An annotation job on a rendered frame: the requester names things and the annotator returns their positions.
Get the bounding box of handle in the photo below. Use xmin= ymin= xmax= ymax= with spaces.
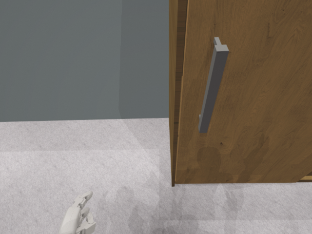
xmin=198 ymin=37 xmax=229 ymax=133

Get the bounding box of left robot hand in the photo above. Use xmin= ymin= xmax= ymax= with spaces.
xmin=58 ymin=191 xmax=96 ymax=234

